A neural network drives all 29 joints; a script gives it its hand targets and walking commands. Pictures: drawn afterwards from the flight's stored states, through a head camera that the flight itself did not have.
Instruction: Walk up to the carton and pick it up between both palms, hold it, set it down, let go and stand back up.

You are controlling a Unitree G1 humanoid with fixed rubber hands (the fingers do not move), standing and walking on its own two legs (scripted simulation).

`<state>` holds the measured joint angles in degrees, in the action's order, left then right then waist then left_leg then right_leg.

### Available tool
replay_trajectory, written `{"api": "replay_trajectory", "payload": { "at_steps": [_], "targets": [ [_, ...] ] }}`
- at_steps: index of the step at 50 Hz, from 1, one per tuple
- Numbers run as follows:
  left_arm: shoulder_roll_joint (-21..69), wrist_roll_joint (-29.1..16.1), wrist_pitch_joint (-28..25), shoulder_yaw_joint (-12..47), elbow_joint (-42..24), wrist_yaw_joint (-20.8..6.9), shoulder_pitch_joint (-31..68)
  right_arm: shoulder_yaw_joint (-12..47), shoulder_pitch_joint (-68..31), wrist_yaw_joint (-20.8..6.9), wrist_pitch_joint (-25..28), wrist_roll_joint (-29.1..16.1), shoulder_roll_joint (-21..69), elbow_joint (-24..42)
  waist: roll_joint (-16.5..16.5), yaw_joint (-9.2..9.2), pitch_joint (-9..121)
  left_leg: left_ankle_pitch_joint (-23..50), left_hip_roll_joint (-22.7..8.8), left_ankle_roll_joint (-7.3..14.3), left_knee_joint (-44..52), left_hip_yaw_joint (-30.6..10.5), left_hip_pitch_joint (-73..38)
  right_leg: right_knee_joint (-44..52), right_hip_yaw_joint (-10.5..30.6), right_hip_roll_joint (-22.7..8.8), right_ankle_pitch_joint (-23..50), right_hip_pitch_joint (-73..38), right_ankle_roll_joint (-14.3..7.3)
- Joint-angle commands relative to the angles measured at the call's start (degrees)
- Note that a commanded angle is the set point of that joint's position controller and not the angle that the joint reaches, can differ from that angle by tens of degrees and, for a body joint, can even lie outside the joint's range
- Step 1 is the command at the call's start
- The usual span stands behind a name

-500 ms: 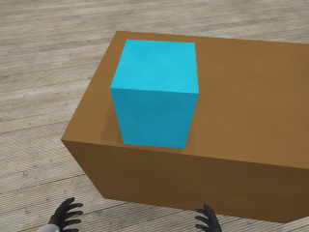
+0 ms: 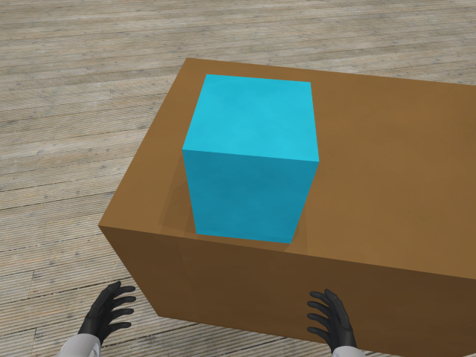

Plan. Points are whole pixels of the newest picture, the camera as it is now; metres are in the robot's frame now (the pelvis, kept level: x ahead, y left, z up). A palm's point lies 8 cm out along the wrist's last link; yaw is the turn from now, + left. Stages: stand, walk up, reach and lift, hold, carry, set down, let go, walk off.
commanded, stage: reach and lift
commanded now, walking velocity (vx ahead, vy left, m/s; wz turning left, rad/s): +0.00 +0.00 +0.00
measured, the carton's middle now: (250, 162) +0.46 -0.02 +0.05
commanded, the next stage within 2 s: none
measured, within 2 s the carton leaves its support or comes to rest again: neither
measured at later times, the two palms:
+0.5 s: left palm (98, 290) +0.22 +0.23 +0.00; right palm (343, 299) +0.21 -0.16 +0.00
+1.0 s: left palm (104, 245) +0.28 +0.23 +0.03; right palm (345, 257) +0.27 -0.17 +0.03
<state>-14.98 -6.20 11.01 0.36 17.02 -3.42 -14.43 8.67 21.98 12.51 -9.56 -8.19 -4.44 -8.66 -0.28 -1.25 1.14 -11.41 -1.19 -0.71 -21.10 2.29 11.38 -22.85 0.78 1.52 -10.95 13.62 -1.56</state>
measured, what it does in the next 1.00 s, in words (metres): stands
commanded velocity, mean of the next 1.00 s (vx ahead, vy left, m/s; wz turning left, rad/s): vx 0.00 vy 0.00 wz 0.00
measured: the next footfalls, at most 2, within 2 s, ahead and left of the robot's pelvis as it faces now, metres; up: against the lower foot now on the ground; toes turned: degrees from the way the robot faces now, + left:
none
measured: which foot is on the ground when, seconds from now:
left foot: down 0.00-1.00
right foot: down 0.00-1.00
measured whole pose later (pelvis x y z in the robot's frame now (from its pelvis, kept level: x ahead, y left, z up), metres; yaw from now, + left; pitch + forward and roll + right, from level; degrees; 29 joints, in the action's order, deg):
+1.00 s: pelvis +0.02 +0.03 +0.00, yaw +0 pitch +2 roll +0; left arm -13.9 -10.4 5.5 3.5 11.7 0.2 -1.8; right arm 2.3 7.4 9.3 -1.5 -12.6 -10.3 -8.7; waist -0.1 -1.3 2.1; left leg -12.2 0.2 1.3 -18.5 2.8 8.0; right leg -17.8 2.0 0.3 -10.3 9.1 0.5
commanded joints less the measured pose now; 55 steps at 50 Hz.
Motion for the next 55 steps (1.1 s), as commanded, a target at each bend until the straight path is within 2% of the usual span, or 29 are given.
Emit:
{"api": "replay_trajectory", "payload": {
  "at_steps": [1,5,8,10,11,13,14,17,18,23,24,27,30,31,33,34,35,37,39,43,44,45,46,47,49,51,52,53,55],
  "targets": [
    [-6.0,-2.1,-4.2,-1.5,-10.4,0.0,3.2,-1.2,-1.6,-0.3,4.0,0.1,-3.9,11.0,2.9,0.46,4.5,6.7,-0.1,2.7,3.8,1.0,4.1,2.9,1.6,-1.7,8.0,-8.1,1.6],
    [-4.5,-2.7,-7.4,-0.3,-13.1,0.3,0.7,-1.3,-1.0,-1.7,6.7,-0.3,-5.7,13.1,-0.4,0.4,5.7,12.5,-0.2,2.0,3.4,0.0,1.8,3.4,1.3,-0.5,11.2,-9.0,1.6],
    [-5.0,-2.5,-8.0,0.0,-13.7,0.6,2.2,-2.9,-0.4,-2.3,7.6,-0.9,-5.8,10.1,1.5,0.3,5.7,14.5,0.2,1.1,2.9,0.1,-0.1,4.3,1.5,-0.4,10.7,-7.6,1.3],
    [-5.6,-1.5,-8.2,-0.7,-15.4,1.3,3.1,-2.6,-2.3,-2.8,8.3,-1.9,-6.3,10.9,2.1,-0.83,5.0,13.1,0.4,1.1,3.2,0.5,-1.0,4.3,1.3,-0.5,9.3,-6.7,1.0],
    [-4.6,-1.4,-8.1,-0.7,-14.7,1.4,2.4,-2.5,-2.5,-2.9,8.7,-2.2,-6.5,11.1,1.4,-0.56,4.6,12.7,0.4,1.1,3.1,0.3,-1.5,4.6,1.6,-0.2,9.4,-6.3,0.8],
    [-4.5,-1.9,-9.2,-0.8,-16.2,1.8,2.4,-2.0,-2.0,-3.2,10.0,-2.8,-6.3,13.9,1.0,-1.18,6.0,17.0,0.2,0.9,2.7,0.0,-2.2,4.6,1.7,-0.5,12.8,-7.5,0.7],
    [-3.8,-1.1,-9.4,-0.5,-17.4,1.9,1.0,-3.0,-0.9,-3.3,10.6,-2.4,-7.3,13.5,2.5,-0.84,6.6,18.8,0.7,0.5,2.5,0.3,-3.7,4.9,2.1,-0.5,14.1,-8.0,0.7],
    [-3.8,-1.0,-10.6,-0.1,-19.5,2.2,2.4,-4.1,-2.0,-3.6,12.4,-3.1,-8.6,13.6,2.6,-0.41,8.3,23.8,0.3,0.0,1.9,-0.7,-6.0,4.6,1.6,0.1,16.4,-7.6,0.5],
    [-3.8,-1.0,-10.6,0.1,-18.2,2.3,2.0,-4.0,-0.9,-3.7,12.6,-2.6,-8.2,11.7,2.7,-0.48,7.6,23.9,0.6,0.0,1.7,-0.9,-5.5,5.3,2.3,-0.2,16.6,-6.9,0.2],
    [-3.3,-1.9,-12.3,0.5,-18.1,2.2,3.6,-4.8,-3.7,-4.1,14.8,-3.6,-8.6,14.1,2.8,-0.97,5.8,22.4,0.1,0.3,3.0,-1.3,-4.8,6.0,2.4,-0.6,15.5,-7.8,0.7],
    [-4.2,-2.6,-13.0,-0.6,-18.8,2.6,5.0,-4.5,-5.5,-4.4,15.5,-4.0,-9.3,15.2,3.1,-2.11,7.3,22.2,0.1,0.2,2.6,-1.5,-4.2,5.8,2.6,-0.7,14.8,-7.7,0.3],
    [-3.4,-2.1,-14.5,0.3,-17.4,2.9,4.9,-5.8,-4.2,-4.9,16.6,-2.7,-9.6,13.2,1.5,-0.54,7.5,20.7,0.3,0.3,2.8,-1.1,-5.2,6.1,2.4,-0.6,14.3,-7.2,0.3],
    [-3.2,-2.9,-15.4,1.5,-18.2,2.5,7.0,-5.4,-6.6,-4.5,16.6,-3.5,-9.0,13.4,1.7,-0.98,6.2,17.5,0.0,0.4,4.0,-1.2,-3.2,6.2,1.7,-0.4,12.5,-8.4,0.4],
    [-2.9,-2.9,-15.1,1.1,-15.9,2.4,7.2,-5.1,-7.3,-4.3,16.4,-3.3,-8.7,11.8,1.4,-1.22,6.0,17.7,0.2,0.5,3.8,-1.5,-3.9,6.1,2.0,-0.5,12.6,-7.6,0.4],
    [-3.7,-3.2,-15.6,1.7,-19.2,3.2,12.3,-6.2,-11.1,-4.4,16.7,-4.0,-9.7,13.1,2.5,-0.77,8.0,15.3,0.1,1.0,3.8,-1.2,-6.6,6.1,1.8,-0.6,9.4,-4.7,0.4],
    [-3.9,-3.8,-15.5,1.3,-17.5,3.7,13.7,-7.2,-13.4,-4.4,16.5,-3.5,-10.8,11.4,2.7,-0.96,7.4,14.2,-0.2,0.6,3.8,-1.8,-5.2,6.1,1.7,-0.7,7.3,-4.4,0.0],
    [-2.4,-3.2,-15.2,2.2,-16.0,3.7,10.3,-6.7,-9.6,-4.4,16.4,-3.2,-9.9,9.0,1.8,-0.47,5.6,13.6,0.0,0.8,4.2,-1.5,-5.4,6.4,1.1,-0.5,7.4,-5.0,0.1],
    [-3.0,-3.2,-14.5,2.3,-16.7,3.4,13.6,-7.9,-13.4,-4.3,16.0,-3.1,-10.2,9.4,1.1,-0.18,6.8,15.7,0.0,1.0,3.7,-1.3,-5.5,6.3,1.3,-0.6,9.3,-5.0,0.4],
    [-4.0,-3.9,-13.4,2.4,-18.3,3.8,17.8,-8.8,-18.0,-4.2,15.3,-3.0,-11.1,11.4,1.6,0.07,9.1,13.4,-0.4,1.3,4.0,-1.8,-5.9,6.6,1.2,-0.7,7.1,-4.8,0.6],
    [-5.0,-3.9,-10.3,0.8,-14.2,4.1,21.6,-8.6,-21.5,-3.9,12.1,-3.1,-9.8,8.7,0.6,-0.66,7.4,10.6,0.4,2.0,4.3,-0.7,-3.7,6.5,1.6,-1.3,5.8,-6.2,0.8],
    [-3.9,-4.5,-9.4,1.9,-14.2,4.0,20.0,-8.9,-19.8,-3.7,11.4,-3.0,-10.7,7.5,0.1,0.36,7.2,11.7,0.3,1.7,4.3,-0.9,-4.7,6.9,1.2,-1.1,7.8,-5.9,1.1],
    [-4.6,-3.4,-8.7,-0.2,-14.2,3.9,21.2,-7.9,-21.2,-3.4,11.1,-3.9,-9.6,9.0,0.1,-0.82,8.9,13.4,0.9,2.0,4.1,-0.8,-5.8,6.7,1.9,-1.3,9.4,-7.5,1.0],
    [-4.4,-4.1,-8.2,0.2,-15.0,3.6,21.7,-8.2,-22.4,-3.1,10.7,-3.8,-10.2,8.7,-0.4,-0.14,8.0,13.6,0.4,2.0,4.3,-0.9,-5.4,6.9,1.8,-1.2,9.9,-7.6,1.1],
    [-4.4,-4.0,-7.8,-0.3,-16.4,3.6,21.2,-7.7,-22.0,-3.1,10.6,-4.6,-10.6,10.4,0.4,-0.71,9.4,17.8,0.8,1.6,4.1,-0.9,-6.5,6.7,2.0,-1.2,12.8,-8.7,0.8],
    [-4.6,-4.6,-6.7,-0.3,-17.9,3.8,23.6,-8.2,-24.3,-3.0,9.6,-4.3,-11.9,10.2,0.0,-0.1,12.5,22.4,0.7,1.3,3.4,-1.1,-9.3,6.8,1.8,-0.9,14.8,-8.7,1.0],
    [-4.4,-4.4,-5.0,-0.7,-18.1,3.7,23.8,-8.6,-25.2,-3.1,8.6,-5.2,-12.1,11.0,1.3,-0.41,13.2,24.5,0.8,0.8,3.5,-0.9,-10.1,7.4,2.2,-0.7,16.2,-9.8,0.9],
    [-5.7,-4.3,-4.1,-1.3,-18.9,3.6,26.2,-8.7,-26.8,-3.1,8.1,-5.3,-12.0,11.2,1.1,-0.66,14.3,25.1,0.8,0.6,3.3,-0.7,-9.9,7.5,2.4,-0.9,16.6,-9.4,1.2],
    [-4.8,-4.5,-3.2,-0.7,-19.7,3.6,25.1,-9.4,-26.3,-2.7,7.6,-5.1,-12.8,12.0,1.1,0.17,13.1,26.7,0.7,0.1,3.1,-1.0,-9.9,7.7,2.1,-0.5,17.1,-10.3,1.1],
    [-6.0,-4.0,-1.8,-2.5,-20.4,3.4,27.3,-9.2,-28.6,-2.2,6.5,-5.2,-12.4,13.2,0.6,-0.36,14.5,26.8,1.2,0.5,3.2,-0.8,-9.5,7.6,2.8,-0.9,19.4,-11.0,1.1]
  ]
}}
